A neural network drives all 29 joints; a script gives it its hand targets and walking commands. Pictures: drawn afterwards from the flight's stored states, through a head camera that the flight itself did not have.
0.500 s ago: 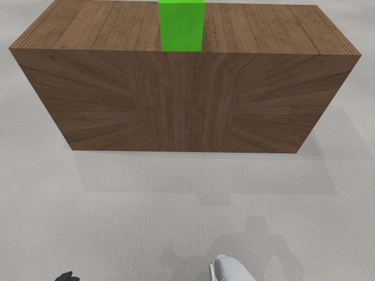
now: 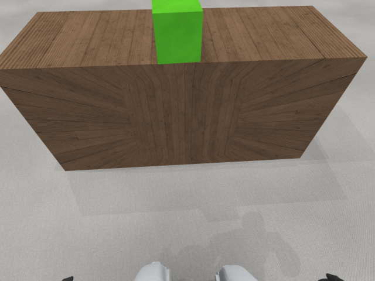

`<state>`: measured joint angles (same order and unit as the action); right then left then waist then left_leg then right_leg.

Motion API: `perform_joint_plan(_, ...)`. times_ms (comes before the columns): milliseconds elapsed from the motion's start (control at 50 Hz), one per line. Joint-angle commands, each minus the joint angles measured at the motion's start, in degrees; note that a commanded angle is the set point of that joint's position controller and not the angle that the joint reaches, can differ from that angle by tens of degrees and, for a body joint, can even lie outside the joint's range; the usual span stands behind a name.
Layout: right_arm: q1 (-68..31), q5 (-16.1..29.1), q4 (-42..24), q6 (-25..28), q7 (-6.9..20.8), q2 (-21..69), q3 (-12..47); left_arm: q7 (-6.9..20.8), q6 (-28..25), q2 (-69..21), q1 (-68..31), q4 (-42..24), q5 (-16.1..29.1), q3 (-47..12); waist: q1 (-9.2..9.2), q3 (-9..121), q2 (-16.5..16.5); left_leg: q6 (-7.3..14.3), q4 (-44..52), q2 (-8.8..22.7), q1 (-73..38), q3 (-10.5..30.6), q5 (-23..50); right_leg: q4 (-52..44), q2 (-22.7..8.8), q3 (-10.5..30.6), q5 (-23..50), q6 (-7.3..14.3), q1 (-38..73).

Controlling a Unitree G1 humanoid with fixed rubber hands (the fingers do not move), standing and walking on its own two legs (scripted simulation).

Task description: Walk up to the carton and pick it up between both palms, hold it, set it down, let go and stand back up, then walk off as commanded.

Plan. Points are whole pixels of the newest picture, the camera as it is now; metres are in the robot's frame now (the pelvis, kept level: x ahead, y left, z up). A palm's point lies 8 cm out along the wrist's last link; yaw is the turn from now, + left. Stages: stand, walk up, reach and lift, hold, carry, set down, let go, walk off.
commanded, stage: walk up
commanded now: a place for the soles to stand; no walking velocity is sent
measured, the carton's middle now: (175, 25) +0.98 +0.05 +0.08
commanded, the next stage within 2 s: none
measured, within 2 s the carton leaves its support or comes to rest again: neither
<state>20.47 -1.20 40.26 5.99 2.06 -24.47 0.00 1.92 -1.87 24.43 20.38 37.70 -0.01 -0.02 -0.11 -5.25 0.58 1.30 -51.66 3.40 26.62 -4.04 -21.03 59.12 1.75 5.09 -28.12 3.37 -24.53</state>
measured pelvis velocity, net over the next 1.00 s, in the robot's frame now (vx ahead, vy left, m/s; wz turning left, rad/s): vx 0.13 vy -0.01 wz -0.06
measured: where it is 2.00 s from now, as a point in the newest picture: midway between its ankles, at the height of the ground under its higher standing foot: (185, 266)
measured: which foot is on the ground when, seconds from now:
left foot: down 0.00-0.40, up 0.42-0.76, down 0.78-1.00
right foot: up 0.00-0.36, down 0.38-1.00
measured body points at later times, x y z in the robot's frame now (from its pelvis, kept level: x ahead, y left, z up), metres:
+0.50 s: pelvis +0.10 -0.04 +0.00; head +0.12 -0.05 +0.45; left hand +0.21 +0.26 -0.08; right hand +0.15 -0.35 -0.10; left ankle +0.09 +0.11 -0.64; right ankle +0.17 -0.13 -0.69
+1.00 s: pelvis +0.13 -0.01 +0.00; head +0.15 +0.01 +0.45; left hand +0.24 +0.29 -0.11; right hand +0.20 -0.33 -0.09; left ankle +0.19 +0.12 -0.69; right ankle +0.17 -0.13 -0.69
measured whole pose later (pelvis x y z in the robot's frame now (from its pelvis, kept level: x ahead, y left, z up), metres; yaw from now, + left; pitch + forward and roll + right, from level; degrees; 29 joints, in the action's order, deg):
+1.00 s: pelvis +0.13 -0.01 +0.00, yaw -3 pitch -3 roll +0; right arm 19.4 -0.7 40.3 3.3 0.0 -23.7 0.0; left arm 1.2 -0.8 23.7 19.6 37.7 0.0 0.0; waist 0.0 -5.2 2.3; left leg 0.0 -52.0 3.9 25.6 -3.1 -23.4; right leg 52.2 0.5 1.5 -23.5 1.0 -25.3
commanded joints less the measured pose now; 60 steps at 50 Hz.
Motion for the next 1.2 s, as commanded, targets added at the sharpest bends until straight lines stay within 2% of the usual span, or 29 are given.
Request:
perform_joint_plan(0,7.1,0.5,-1.3,1.2,-2.0,-20.4,-10.1,-1.3,-2.2,15.9,-3.9,-1.7,-0.4,6.0,-4.46,0.4,-5.7,5.5,41.0,22.4,-18.5,47.4,-32.2,16.1,-0.9,2.9,1.5,-0.6,-26.2)
perform_joint_plan(40,6.0,0.3,-1.8,1.3,-2.3,-18.1,-9.2,-1.1,-2.3,14.6,-1.6,-0.3,-0.8,6.2,-3.42,2.2,-5.5,5.8,35.1,18.0,-19.4,35.0,-17.2,11.5,-3.3,1.3,5.2,-0.9,-23.9)
perform_joint_plan(100,7.8,0.6,-1.7,1.8,-2.0,-17.5,-8.9,-1.0,-2.0,12.6,-1.3,0.2,-0.7,6.1,-3.51,4.0,-8.3,8.2,32.3,16.8,-18.9,26.9,-2.4,8.1,-4.1,-0.6,7.1,-1.7,-21.5)
perform_joint_plan(220,7.9,0.7,-3.1,1.4,-1.8,-18.2,-9.0,-0.2,-2.1,11.7,-5.9,-2.2,-1.4,5.6,-4.29,0.4,-8.7,13.3,30.2,17.7,-16.1,19.7,-0.6,-3.2,-6.0,-5.6,7.2,-2.0,-19.6)
perform_joint_plan(280,4.6,0.7,-4.2,0.8,-1.4,-19.1,-8.9,0.4,-2.8,12.3,-5.4,-2.2,-1.0,5.8,-3.28,1.2,-11.3,13.5,28.0,16.2,-11.3,16.4,-3.5,-10.8,-5.4,-7.1,5.8,-1.7,-10.9)
perform_joint_plan(340,0.6,0.6,-4.7,-0.1,-1.4,-15.5,-7.3,-0.6,-3.9,11.7,3.3,1.1,-1.3,6.7,2.81,5.0,-6.6,9.4,14.4,12.6,-2.5,9.0,9.4,-20.4,-1.7,-9.6,13.1,-0.6,8.5)
perform_joint_plan(360,2.1,0.3,-4.5,-0.5,-1.6,-12.9,-6.2,-1.4,-4.3,13.0,8.2,2.7,-1.5,7.6,4.47,9.0,1.1,7.6,-0.2,9.1,-0.1,5.3,15.5,-23.4,0.6,-7.1,9.7,-0.4,16.5)
perform_joint_plan(380,3.8,1.1,-5.5,-0.3,-1.7,-8.7,-5.2,-2.4,-4.7,17.7,13.0,2.6,-1.8,9.2,6.47,12.0,13.8,3.5,-16.8,3.6,7.3,1.5,12.8,-31.3,-8.9,14.0,4.5,1.7,22.4)
perform_joint_plan(400,4.5,1.6,-5.6,-0.7,-1.7,-8.2,-4.7,-2.7,-4.3,20.7,9.7,0.5,-0.6,9.2,4.32,10.1,17.3,0.4,-20.0,-4.6,18.2,1.3,-9.5,-41.8,-20.5,40.6,1.2,5.9,22.2)
perform_joint_plan(420,0.6,1.3,-4.4,-1.8,-2.4,-15.0,-6.2,-2.5,-3.8,20.8,6.6,0.0,-0.7,9.0,4.27,8.0,7.7,1.3,-22.5,-1.7,19.6,5.7,-14.1,-41.1,-23.2,46.0,-1.2,11.5,20.3)
perform_joint_plan(460,2.3,1.2,-2.7,-1.9,-2.3,-14.3,-5.8,-3.1,-3.7,18.0,3.9,0.1,-0.2,8.1,1.93,4.1,3.7,1.2,-22.2,0.9,18.7,6.7,-9.2,-36.8,-19.4,34.2,12.1,8.4,17.7)
perform_joint_plan(500,5.0,1.4,-1.5,-2.2,-1.9,-12.2,-6.1,-3.4,-3.7,15.6,1.6,0.1,0.1,7.2,-0.16,1.0,7.0,1.0,-18.5,2.4,14.7,6.3,-3.6,-35.0,-15.3,24.9,20.7,6.9,10.7)
perform_joint_plan(560,3.8,1.2,-1.2,-2.8,-2.1,-12.2,-6.1,-3.3,-3.6,15.7,1.6,-0.4,-0.3,7.2,0.45,1.7,7.1,0.4,-16.5,1.7,10.9,4.5,-1.9,-34.3,-15.2,23.1,20.4,8.0,4.9)
perform_joint_plan(660,1.3,1.2,-1.0,-2.5,-2.7,-12.0,-6.1,-2.8,-2.0,15.0,-1.8,-1.5,-1.2,6.6,1.65,1.0,9.8,1.0,-5.5,0.9,4.6,2.1,-5.6,-31.9,-14.0,18.7,8.5,11.0,-1.4)
perform_joint_plan(680,1.9,1.1,-0.9,-2.1,-2.9,-11.4,-5.9,-2.7,-1.9,15.4,-2.5,-1.6,-1.1,6.7,1.28,2.2,9.6,1.3,-3.0,0.6,2.7,2.3,-5.0,-30.5,-14.2,18.5,10.1,10.7,-0.8)
perform_joint_plan(740,6.9,1.2,1.4,-0.8,-3.2,-11.0,-6.1,-2.4,-0.6,13.3,-6.4,-1.9,-0.7,5.9,-2.25,5.7,8.2,2.2,12.1,-2.3,-13.2,-0.4,3.0,-20.4,-10.1,7.9,11.4,6.8,-7.6)
perform_joint_plan(760,8.9,0.5,2.1,-0.3,-3.5,-11.7,-6.4,-2.3,-0.3,10.4,-6.3,-1.7,-0.6,5.1,-3.53,6.5,2.9,2.8,16.8,-1.2,-17.3,4.3,1.2,-13.1,-8.3,5.4,10.4,4.6,-10.6)
perform_joint_plan(780,8.7,-0.6,1.6,0.1,-4.0,-15.2,-7.0,-2.3,-0.1,7.0,-5.2,-2.3,0.1,4.2,-3.52,7.2,-6.0,5.8,24.1,9.2,-19.0,22.1,-4.3,-1.9,-3.6,0.9,8.7,1.3,-15.9)
perform_joint_plan(800,2.9,-0.3,-0.8,0.2,-4.1,-19.6,-7.3,-2.8,0.3,7.1,-3.2,-1.4,0.2,4.2,-0.69,5.0,-8.9,9.9,31.5,20.1,-11.3,38.7,-8.8,0.5,-0.5,-3.1,-5.1,-1.3,-17.2)
perform_joint_plan(820,0.4,0.6,-0.2,0.1,-3.9,-20.0,-7.4,-3.2,0.6,12.1,-4.6,-0.3,-0.1,5.5,-1.25,1.8,-5.5,13.1,32.1,21.7,-4.0,38.5,-14.0,2.1,-2.8,0.1,-5.6,-1.5,-11.8)
perform_joint_plan(840,-1.9,0.4,-0.8,0.0,-4.0,-18.9,-6.9,-2.9,0.2,12.6,-4.4,-0.2,-0.1,5.6,-0.16,1.2,-6.1,13.8,29.6,19.5,-3.6,34.3,-12.0,0.4,-3.3,-1.2,-5.0,-1.2,-10.7)
perform_joint_plan(920,-6.2,0.5,-2.0,-0.9,-3.2,-15.2,-5.7,-2.5,-1.1,11.1,1.1,2.5,-0.7,5.8,2.66,5.3,-7.9,7.6,19.2,11.0,3.0,17.4,-2.6,-14.8,-1.9,-4.8,6.1,0.5,5.2)
perform_joint_plan(960,-5.7,1.1,-2.4,-1.6,-2.9,-12.6,-5.2,-2.8,-1.6,13.5,0.1,2.2,-1.2,6.7,1.37,5.6,-1.8,3.9,10.7,5.0,5.6,11.3,-8.0,-24.4,-5.6,8.1,-0.9,3.2,5.4)
perform_joint_plan(1000,-4.3,1.4,-1.4,-2.2,-3.0,-11.2,-5.1,-2.6,-1.8,16.3,-3.2,1.5,-1.4,6.7,-0.48,3.3,5.8,1.5,2.7,-1.3,3.0,4.2,-10.1,-33.7,-14.0,24.3,-12.4,8.4,-1.2)
perform_joint_plan(1020,-2.4,1.2,-0.4,-2.0,-3.1,-11.7,-5.4,-2.4,-1.8,16.4,-6.2,1.1,-1.3,6.3,-1.67,2.6,4.0,2.0,4.1,-1.3,-0.8,4.5,-9.2,-32.4,-14.7,23.8,-10.1,8.7,-3.8)
perform_joint_plan(1060,-0.6,0.6,0.3,-1.0,-3.0,-13.0,-5.6,-2.3,-1.3,12.8,-9.1,0.0,-0.8,5.5,-3.32,4.5,-1.2,4.0,14.6,2.7,-10.4,10.5,-7.3,-23.2,-7.7,10.8,-0.6,3.0,-9.6)
perform_joint_plan(1100,-0.4,0.2,0.3,-0.2,-3.2,-17.0,-6.6,-2.5,-1.1,10.0,-6.2,0.4,-0.3,5.0,-2.06,6.5,-8.3,10.1,22.8,13.7,-12.8,28.0,-4.7,-7.2,-1.6,-1.4,6.6,-1.0,-10.9)
perform_joint_plan(1140,-3.3,0.5,-0.5,-0.4,-3.2,-17.0,-6.1,-2.8,-1.2,11.0,-4.1,1.1,-0.6,5.2,0.12,5.8,-5.7,11.6,20.1,14.9,-7.6,25.0,0.9,-10.9,-3.2,-3.1,2.2,-0.8,-5.8)
perform_joint_plan(1180,-6.6,0.7,-1.4,-0.9,-2.9,-14.5,-5.3,-2.6,-1.9,11.8,-1.6,1.8,-0.7,5.7,1.81,7.2,-3.3,7.1,14.0,8.6,-0.6,16.2,2.8,-18.4,-4.2,2.5,8.2,1.4,2.6)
